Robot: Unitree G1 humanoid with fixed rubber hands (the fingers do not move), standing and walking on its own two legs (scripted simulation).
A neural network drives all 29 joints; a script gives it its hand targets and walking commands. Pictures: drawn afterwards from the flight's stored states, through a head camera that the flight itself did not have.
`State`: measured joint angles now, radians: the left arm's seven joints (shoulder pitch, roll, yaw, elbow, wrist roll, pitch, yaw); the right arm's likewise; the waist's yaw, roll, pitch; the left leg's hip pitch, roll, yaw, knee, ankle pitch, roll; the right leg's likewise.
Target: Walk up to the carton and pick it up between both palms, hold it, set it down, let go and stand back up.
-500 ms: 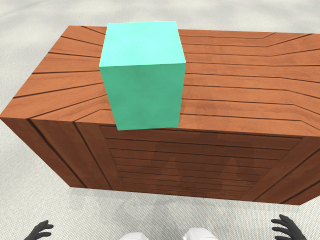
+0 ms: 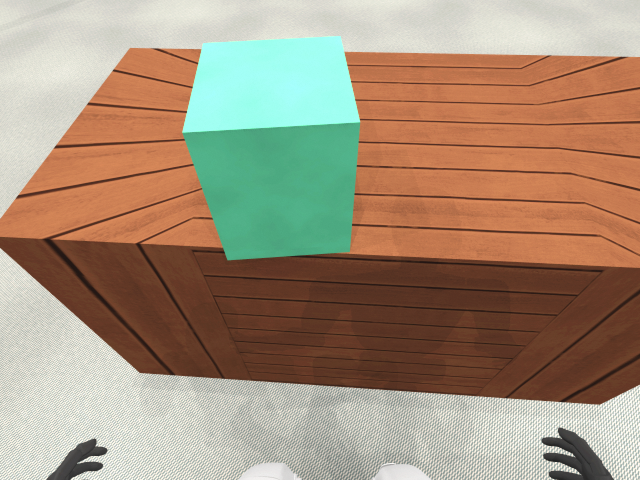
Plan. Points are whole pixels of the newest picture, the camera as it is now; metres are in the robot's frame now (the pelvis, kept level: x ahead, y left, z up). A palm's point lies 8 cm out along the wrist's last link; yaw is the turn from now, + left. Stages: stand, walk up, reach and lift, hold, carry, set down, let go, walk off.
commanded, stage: walk up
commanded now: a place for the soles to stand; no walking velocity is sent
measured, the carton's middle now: (281, 154) +0.55 +0.09 +0.08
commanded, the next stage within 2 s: none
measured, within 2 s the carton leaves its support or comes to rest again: neither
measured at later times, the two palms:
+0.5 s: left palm out of the picture +0.10 +0.33 -0.07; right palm out of the picture +0.13 -0.31 -0.09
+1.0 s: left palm out of the picture +0.10 +0.33 -0.07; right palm out of the picture +0.13 -0.31 -0.09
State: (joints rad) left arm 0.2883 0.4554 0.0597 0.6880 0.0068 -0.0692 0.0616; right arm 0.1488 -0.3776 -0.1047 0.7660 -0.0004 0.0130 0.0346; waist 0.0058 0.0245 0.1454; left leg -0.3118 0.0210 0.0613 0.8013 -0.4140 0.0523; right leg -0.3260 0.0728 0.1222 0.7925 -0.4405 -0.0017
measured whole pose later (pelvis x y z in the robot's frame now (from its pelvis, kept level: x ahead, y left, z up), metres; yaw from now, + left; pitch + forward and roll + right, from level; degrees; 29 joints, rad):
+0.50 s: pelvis +0.00 -0.01 +0.00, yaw +0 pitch -5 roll -1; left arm 0.30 0.45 0.06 0.69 0.01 -0.09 0.06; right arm 0.14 -0.38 -0.10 0.77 0.00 0.02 0.03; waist 0.00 0.03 0.15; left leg -0.32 0.03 0.06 0.85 -0.51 0.05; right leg -0.32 0.08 0.12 0.76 -0.35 0.00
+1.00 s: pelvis +0.00 +0.00 +0.00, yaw -1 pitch -5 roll -2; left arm 0.30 0.44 0.06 0.69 0.01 -0.09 0.06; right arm 0.15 -0.38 -0.10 0.77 0.00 0.02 0.03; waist 0.00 0.04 0.15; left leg -0.32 0.03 0.06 0.83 -0.44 0.05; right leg -0.32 0.08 0.12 0.77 -0.37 0.00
